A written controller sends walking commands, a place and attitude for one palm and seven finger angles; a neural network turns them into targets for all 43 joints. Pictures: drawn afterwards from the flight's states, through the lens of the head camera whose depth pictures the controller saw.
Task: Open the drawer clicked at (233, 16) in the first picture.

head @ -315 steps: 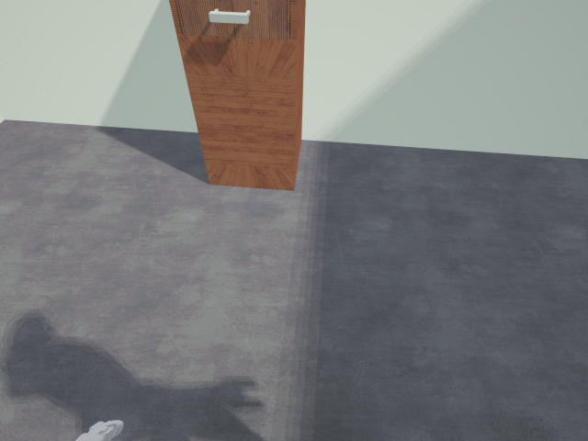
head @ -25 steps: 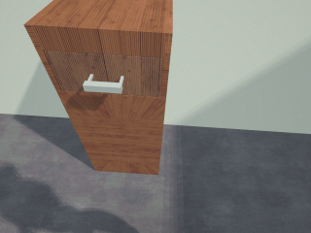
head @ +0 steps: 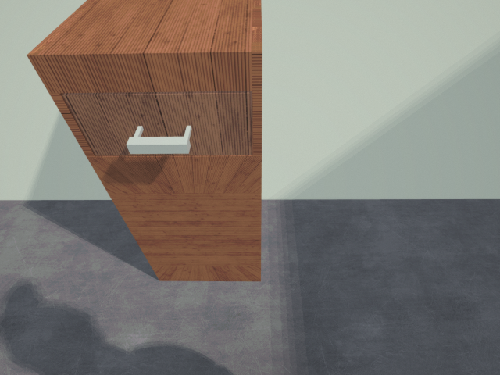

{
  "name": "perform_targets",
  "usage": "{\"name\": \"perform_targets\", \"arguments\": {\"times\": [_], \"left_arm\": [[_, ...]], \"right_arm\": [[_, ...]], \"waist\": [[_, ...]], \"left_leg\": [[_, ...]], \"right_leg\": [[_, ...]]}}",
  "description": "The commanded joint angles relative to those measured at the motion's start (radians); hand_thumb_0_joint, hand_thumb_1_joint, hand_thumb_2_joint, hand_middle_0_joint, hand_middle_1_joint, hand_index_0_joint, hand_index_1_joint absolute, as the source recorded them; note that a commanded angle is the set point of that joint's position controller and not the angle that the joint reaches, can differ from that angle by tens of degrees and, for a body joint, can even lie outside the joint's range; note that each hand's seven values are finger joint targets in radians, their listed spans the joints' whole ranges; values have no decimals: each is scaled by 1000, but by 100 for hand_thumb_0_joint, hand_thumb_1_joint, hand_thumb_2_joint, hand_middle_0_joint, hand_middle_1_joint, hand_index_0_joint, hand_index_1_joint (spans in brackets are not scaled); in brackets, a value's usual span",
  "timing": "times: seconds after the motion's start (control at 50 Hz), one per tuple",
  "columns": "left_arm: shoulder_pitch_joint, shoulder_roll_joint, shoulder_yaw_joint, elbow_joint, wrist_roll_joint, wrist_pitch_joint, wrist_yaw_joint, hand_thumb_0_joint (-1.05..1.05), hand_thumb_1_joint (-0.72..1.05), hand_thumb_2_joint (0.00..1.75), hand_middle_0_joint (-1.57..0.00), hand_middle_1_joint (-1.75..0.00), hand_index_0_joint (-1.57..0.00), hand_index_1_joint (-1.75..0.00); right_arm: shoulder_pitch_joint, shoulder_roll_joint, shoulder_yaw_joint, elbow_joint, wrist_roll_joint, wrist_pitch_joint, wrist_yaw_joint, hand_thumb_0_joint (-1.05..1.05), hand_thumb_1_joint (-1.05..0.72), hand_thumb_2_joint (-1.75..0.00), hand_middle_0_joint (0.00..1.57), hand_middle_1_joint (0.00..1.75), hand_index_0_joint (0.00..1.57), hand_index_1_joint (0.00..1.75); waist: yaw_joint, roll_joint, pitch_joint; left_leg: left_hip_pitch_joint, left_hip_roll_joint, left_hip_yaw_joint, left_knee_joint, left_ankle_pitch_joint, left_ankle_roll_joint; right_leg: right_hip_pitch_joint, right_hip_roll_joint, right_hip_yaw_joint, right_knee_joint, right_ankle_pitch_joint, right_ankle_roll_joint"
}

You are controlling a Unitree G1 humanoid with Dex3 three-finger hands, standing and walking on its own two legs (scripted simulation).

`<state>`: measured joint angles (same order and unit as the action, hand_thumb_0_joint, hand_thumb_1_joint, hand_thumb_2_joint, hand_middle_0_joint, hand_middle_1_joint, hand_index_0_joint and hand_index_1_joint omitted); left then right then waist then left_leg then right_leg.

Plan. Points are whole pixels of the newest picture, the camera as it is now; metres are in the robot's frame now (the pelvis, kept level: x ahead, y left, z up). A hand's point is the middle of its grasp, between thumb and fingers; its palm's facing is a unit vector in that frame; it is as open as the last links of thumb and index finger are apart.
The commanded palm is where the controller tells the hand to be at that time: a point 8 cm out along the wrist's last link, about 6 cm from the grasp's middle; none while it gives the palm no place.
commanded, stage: look again from close up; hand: left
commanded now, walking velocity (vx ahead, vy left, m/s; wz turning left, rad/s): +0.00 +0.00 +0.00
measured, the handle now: (161, 137) +0.57 +0.23 +0.05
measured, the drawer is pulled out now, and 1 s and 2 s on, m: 0.00 0.00 0.00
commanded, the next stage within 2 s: shuffle to correct the standing spot in 0.34 s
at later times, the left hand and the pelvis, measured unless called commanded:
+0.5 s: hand out of the picture +0.00 +0.13 -0.17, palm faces +0.02 -0.98 -0.21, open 7.3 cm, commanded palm none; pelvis +0.00 -0.04 +0.00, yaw +0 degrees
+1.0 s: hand out of the picture +0.07 +0.16 -0.17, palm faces +0.04 -0.97 -0.25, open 7.3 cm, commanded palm none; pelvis +0.05 -0.02 +0.00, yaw +0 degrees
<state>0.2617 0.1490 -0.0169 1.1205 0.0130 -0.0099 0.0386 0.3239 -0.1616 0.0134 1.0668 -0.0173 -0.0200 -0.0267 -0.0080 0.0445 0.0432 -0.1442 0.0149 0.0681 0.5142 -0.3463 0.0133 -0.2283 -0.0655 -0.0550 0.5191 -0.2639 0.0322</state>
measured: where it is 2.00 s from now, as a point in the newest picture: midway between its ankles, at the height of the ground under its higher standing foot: outside the picture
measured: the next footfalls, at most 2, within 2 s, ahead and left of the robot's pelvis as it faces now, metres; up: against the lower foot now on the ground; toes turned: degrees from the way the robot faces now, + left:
none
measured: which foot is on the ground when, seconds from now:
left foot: down 0.00-1.00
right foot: down 0.00-1.00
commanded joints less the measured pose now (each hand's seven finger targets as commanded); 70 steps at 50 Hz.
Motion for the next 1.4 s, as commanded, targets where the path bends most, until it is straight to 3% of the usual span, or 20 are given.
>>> {"name": "perform_targets", "arguments": {"times": [0.0, 0.08, 0.24, 0.42, 0.48, 0.54, 0.58, 0.62, 0.66, 0.68, 0.72, 0.76, 0.78, 0.84, 0.86, 0.92, 0.98, 1.08, 1.16, 1.38], "left_arm": [[34, 99, 18, -40, -4, -7, -5, 0, 90, 90, -20, -30, -20, -30], [46, 101, 20, -39, -4, -3, -7, 0, 90, 90, -20, -30, -20, -30], [59, 100, 29, -36, -5, -10, -8, 0, 90, 90, -20, -30, -20, -30], [66, 100, 32, -24, -4, -16, -9, 0, 90, 90, -20, -30, -20, -30], [80, 117, 41, -26, 2, -16, -12, 0, 90, 90, -20, -30, -20, -30], [100, 148, 60, -36, 6, -13, -15, 0, 90, 90, -20, -30, -20, -30], [111, 157, 71, -45, 9, -12, -13, 0, 90, 90, -20, -30, -20, -30], [102, 157, 80, -58, 11, -13, -13, 0, 90, 90, -20, -30, -20, -30], [79, 143, 83, -70, 9, -13, -14, 0, 90, 90, -20, -30, -20, -30], [60, 116, 77, -77, 9, -8, -16, 0, 90, 90, -20, -30, -20, -30], [36, 52, 61, -94, 7, -8, -17, 0, 90, 90, -20, -30, -20, -30], [63, 42, 54, -74, 2, -9, -10, 0, 90, 90, -20, -30, -20, -30], [83, 45, 53, -60, -2, -11, -8, 0, 90, 90, -20, -30, -20, -30], [105, 86, 58, -35, -9, -15, 1, 0, 90, 90, -20, -30, -20, -30], [102, 90, 59, -38, -9, -12, 5, 0, 90, 90, -20, -30, -20, -30], [78, 88, 63, -58, -7, 2, 12, 0, 90, 90, -20, -30, -20, -30], [66, 90, 66, -75, -3, 7, 11, 0, 90, 90, -20, -30, -20, -30], [58, 103, 65, -86, 0, 3, 9, 0, 90, 90, -20, -30, -20, -30], [47, 121, 65, -91, 0, -5, 9, 0, 90, 90, -20, -30, -20, -30], [18, 108, 42, -72, -1, 0, -6, 0, 90, 90, -20, -30, -20, -30]], "right_arm": [[60, -98, -15, -44, 3, -13, -2, 0, -90, -90, 20, 30, 20, 30], [65, -87, -11, -28, 3, -11, 0, 0, -90, -90, 20, 30, 20, 30], [71, -75, -8, 1, 3, -12, -3, 0, -90, -90, 20, 30, 20, 30], [64, -58, -7, 28, 3, -6, -5, 0, -90, -90, 20, 30, 20, 30], [72, -56, -12, 30, 0, 5, -1, 0, -90, -90, 20, 30, 20, 30], [77, -48, -14, 20, -3, 11, 8, 0, -90, -90, 20, 30, 20, 30], [77, -42, -18, 14, -3, 12, 9, 0, -90, -90, 20, 30, 20, 30], [88, -39, -18, 10, -4, 5, 12, 0, -90, -90, 20, 30, 20, 30], [132, -39, -17, 23, -3, -5, 10, 0, -90, -90, 20, 30, 20, 30], [156, -43, -18, 34, -4, -10, 9, 0, -90, -90, 20, 30, 20, 30], [190, -100, -24, 45, -8, -22, -5, 0, -90, -90, 20, 30, 20, 30], [129, -99, -23, 32, -2, -21, -19, 0, -90, -90, 20, 30, 20, 30], [105, -86, -23, 24, 1, -23, -24, 0, -90, -90, 20, 30, 20, 30], [100, -83, -28, 13, 11, -19, -34, 0, -90, -90, 20, 30, 20, 30], [103, -84, -34, 14, 11, -18, -34, 0, -90, -90, 20, 30, 20, 30], [96, -87, -44, 19, 9, -10, -36, 0, -90, -90, 20, 30, 20, 30], [68, -80, -52, 7, 6, -2, -36, 0, -90, -90, 20, 30, 20, 30], [41, -48, -50, 1, 3, 3, -27, 0, -90, -90, 20, 30, 20, 30], [45, -51, -46, 10, 2, 1, -23, 0, -90, -90, 20, 30, 20, 30], [13, -41, -26, 39, 2, 10, -9, 0, -90, -90, 20, 30, 20, 30]], "waist": [[4, -60, 52], [9, -46, 97], [9, -73, 37], [8, -69, 28], [12, -98, 34], [22, -148, 62], [24, -175, 72], [18, -155, 81], [-1, -99, 56], [-11, -16, 74], [-10, 190, 41], [19, 150, 21], [29, 93, 13], [19, -29, -54], [16, -44, -74], [15, -2, -63], [16, -33, -47], [17, -92, -66], [12, -102, -123], [11, -51, 58]], "left_leg": [[-108, 101, -93, -143, 225, 31], [-127, 91, -93, -178, 143, 30], [-70, 82, -64, -158, 163, 24], [-50, 75, -45, -137, 168, 9], [-72, 48, -15, -89, 16, 7], [-137, 17, 17, 15, -47, 6], [-157, 17, 21, 69, -55, 8], [-147, 24, 16, 59, -36, 11], [-62, 32, 11, -42, 15, 12], [-24, 55, -25, -92, 86, 18], [14, 190, -136, -146, 489, 72], [38, 192, -107, -85, 799, 82], [37, 169, -80, -57, 863, 62], [46, 119, -35, -27, 831, 12], [59, 118, -33, -28, 840, 11], [87, 139, -37, -37, 927, 18], [73, 136, -30, -38, 838, 23], [12, 101, -20, -57, 511, 5], [23, 96, -21, -51, 488, -8], [-33, 89, -37, -158, 137, -5]], "right_leg": [[26, -29, 35, -39, 96, -62], [9, -29, 47, -57, 64, -61], [23, -38, 73, -70, 127, -65], [22, -52, 89, -105, 165, -73], [17, -67, 134, -144, -33, -97], [1, -127, 231, -242, -237, -136], [-5, -164, 275, -280, -266, -165], [-30, -181, 270, -261, -213, -178], [-57, -143, 182, -165, -114, -162], [-98, -78, 111, -84, -91, -136], [-99, 26, -50, 110, -27, -78], [-52, 20, -34, 79, 13, -70], [-13, 3, -7, 48, 151, -71], [87, -50, 21, 58, 547, -66], [96, -52, 15, 73, 580, -60], [53, -36, 5, 88, 475, -50], [38, -39, 18, 76, 494, -50], [83, -78, 59, 31, 578, -69], [131, -84, 66, 30, 640, -84], [3, -48, 88, -180, 81, -71]]}}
